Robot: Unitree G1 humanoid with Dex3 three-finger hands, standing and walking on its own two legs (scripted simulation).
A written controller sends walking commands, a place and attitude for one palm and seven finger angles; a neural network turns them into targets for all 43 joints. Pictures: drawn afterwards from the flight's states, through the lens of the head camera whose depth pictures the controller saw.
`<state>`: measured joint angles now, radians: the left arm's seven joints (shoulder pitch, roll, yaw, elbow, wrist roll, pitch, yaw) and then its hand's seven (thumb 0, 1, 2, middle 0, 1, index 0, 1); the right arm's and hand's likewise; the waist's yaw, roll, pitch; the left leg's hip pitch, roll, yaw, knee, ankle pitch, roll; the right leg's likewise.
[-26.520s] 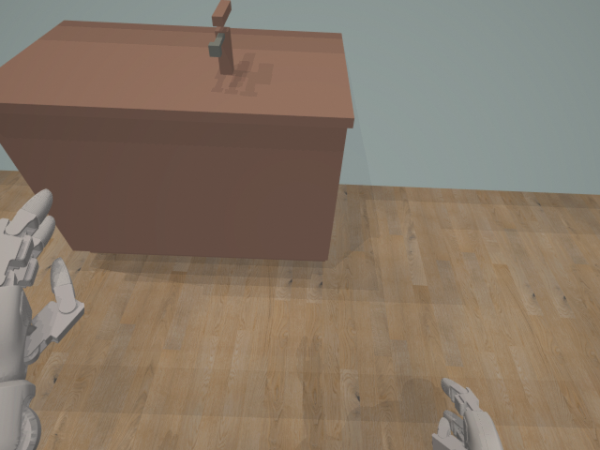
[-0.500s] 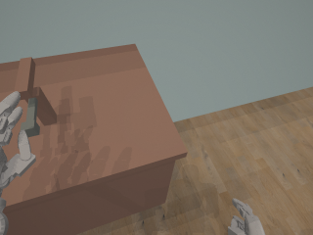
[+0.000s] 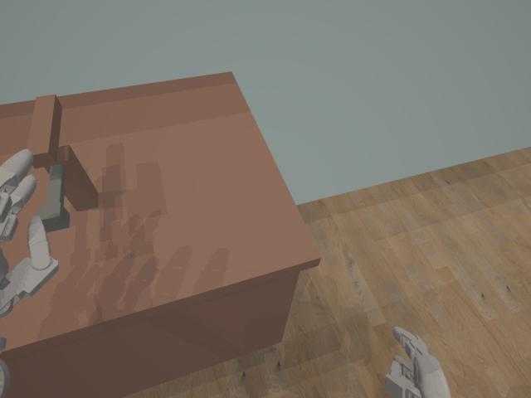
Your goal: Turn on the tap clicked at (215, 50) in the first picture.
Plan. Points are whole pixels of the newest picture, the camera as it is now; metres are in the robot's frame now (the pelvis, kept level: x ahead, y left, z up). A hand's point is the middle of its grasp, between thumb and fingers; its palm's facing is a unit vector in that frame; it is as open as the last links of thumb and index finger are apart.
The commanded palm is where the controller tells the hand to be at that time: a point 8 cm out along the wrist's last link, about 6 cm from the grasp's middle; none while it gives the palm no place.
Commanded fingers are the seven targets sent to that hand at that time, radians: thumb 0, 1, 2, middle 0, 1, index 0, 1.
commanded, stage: come to a stop and stand still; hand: left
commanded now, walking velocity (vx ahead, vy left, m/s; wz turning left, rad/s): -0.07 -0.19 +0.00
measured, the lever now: (53, 217) +0.32 +0.31 +0.10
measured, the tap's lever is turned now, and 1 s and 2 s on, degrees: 0 0 0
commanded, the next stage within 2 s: look again from close up in 1.22 s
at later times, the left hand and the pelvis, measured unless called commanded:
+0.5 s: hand (19, 296) +0.19 +0.25 +0.17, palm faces +0.24 -0.89 -0.39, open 7.4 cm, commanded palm +0.14 +0.31 +0.18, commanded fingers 0.00 0.90 0.90 -0.20 -0.30 -0.20 -0.30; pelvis -0.03 +0.03 +0.00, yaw -3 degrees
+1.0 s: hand out of the picture +0.22 +0.31 +0.18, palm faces +0.36 -0.86 -0.36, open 7.4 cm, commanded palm +0.16 +0.34 +0.18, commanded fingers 0.00 0.90 0.90 -0.20 -0.30 -0.20 -0.30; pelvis -0.01 +0.07 +0.01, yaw -2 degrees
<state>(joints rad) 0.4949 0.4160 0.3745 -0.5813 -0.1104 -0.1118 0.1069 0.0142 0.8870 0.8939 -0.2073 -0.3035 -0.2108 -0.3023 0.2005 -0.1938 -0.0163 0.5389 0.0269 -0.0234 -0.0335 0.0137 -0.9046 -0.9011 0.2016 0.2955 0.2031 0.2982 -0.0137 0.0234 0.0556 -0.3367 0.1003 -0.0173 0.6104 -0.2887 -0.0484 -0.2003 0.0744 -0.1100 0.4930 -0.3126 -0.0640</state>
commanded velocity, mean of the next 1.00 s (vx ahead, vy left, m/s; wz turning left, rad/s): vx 0.00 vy -0.01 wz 0.00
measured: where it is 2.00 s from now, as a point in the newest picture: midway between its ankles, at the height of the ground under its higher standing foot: outside the picture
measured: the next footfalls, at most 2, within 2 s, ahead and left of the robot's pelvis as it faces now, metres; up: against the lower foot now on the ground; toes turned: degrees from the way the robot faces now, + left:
none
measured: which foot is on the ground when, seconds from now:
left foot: down 0.00-1.00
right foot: down 0.00-1.00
